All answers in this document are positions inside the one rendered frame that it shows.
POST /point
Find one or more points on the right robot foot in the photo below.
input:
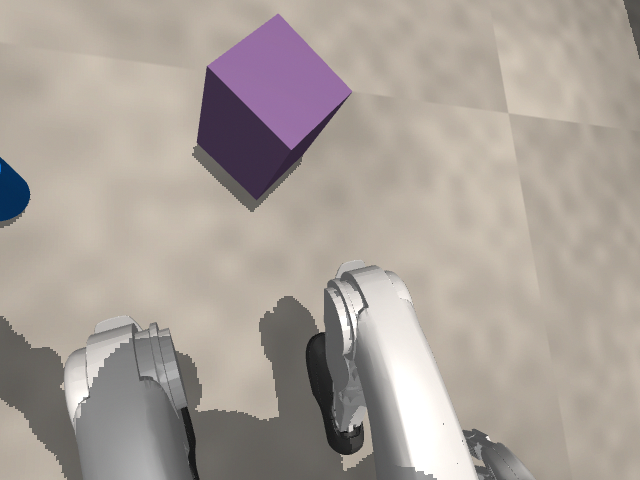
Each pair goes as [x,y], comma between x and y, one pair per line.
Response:
[321,384]

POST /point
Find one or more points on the right robot hand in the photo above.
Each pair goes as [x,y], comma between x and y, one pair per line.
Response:
[501,463]

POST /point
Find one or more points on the left robot foot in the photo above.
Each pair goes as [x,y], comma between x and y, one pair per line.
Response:
[192,442]

